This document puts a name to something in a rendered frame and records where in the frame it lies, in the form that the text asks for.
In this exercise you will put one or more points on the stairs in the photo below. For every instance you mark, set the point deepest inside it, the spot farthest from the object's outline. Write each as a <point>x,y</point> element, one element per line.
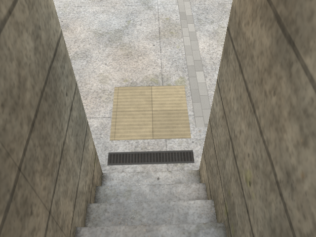
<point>151,204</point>

